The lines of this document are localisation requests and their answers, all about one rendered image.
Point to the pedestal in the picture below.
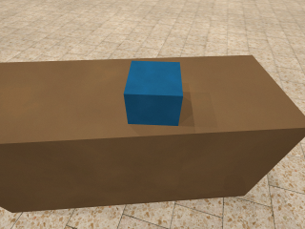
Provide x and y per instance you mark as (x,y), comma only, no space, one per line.
(65,141)

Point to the carton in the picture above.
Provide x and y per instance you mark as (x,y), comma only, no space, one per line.
(153,93)

